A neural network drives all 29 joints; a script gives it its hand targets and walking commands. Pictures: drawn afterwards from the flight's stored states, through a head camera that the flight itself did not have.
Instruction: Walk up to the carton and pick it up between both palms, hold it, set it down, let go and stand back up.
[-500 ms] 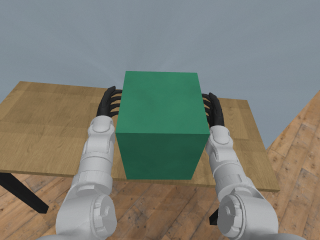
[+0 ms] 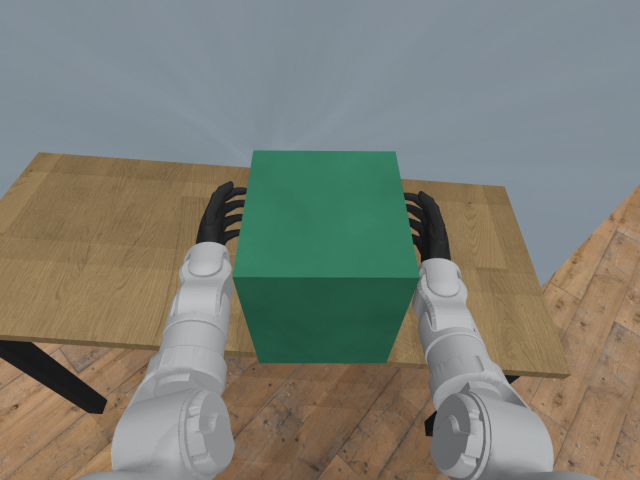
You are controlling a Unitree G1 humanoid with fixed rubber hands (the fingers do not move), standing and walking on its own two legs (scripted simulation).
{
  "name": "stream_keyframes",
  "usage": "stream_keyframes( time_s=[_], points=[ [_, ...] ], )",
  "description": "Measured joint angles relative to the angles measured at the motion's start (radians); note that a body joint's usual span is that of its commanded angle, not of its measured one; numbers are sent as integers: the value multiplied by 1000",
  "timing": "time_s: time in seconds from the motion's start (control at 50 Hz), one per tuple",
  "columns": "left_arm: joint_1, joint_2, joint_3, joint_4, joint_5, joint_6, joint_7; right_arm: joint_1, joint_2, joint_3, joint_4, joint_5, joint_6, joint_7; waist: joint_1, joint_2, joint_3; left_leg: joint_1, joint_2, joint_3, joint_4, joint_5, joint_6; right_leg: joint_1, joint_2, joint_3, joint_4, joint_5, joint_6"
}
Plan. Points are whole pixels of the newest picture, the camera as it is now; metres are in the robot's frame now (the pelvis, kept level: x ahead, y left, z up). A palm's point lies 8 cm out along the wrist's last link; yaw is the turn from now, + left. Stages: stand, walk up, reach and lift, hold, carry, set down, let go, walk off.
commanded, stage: set down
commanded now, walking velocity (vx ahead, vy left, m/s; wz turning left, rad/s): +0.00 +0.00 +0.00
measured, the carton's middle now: (323, 263) +0.40 +0.01 +0.00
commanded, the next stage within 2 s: none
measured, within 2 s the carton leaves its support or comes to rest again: rests again in 0.32 s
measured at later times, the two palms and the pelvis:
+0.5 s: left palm (217, 252) +0.38 +0.16 +0.05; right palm (431, 262) +0.38 -0.13 +0.05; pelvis -0.01 +0.00 +0.00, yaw +0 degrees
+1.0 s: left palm (222, 252) +0.38 +0.15 +0.04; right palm (435, 267) +0.38 -0.14 +0.04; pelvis -0.01 +0.00 +0.00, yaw +0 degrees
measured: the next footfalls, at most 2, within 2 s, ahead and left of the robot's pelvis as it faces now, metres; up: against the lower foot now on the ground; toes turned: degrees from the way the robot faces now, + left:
none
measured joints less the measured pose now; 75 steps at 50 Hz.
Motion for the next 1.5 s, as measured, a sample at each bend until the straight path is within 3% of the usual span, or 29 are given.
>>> stream_keyframes(
  time_s=[0.66,1.5],
  points=[
    [-16,-7,61,104,47,-130,4,-2,18,-106,31,-103,-81,18,1,4,-14,-62,3,9,2,15,3,-65,-1,-6,7,12,0],
    [-5,-56,119,12,130,-178,-25,16,45,-152,-25,-136,-109,48,-1,-16,19,-78,10,32,16,9,6,-89,-2,0,29,6,0]
  ],
)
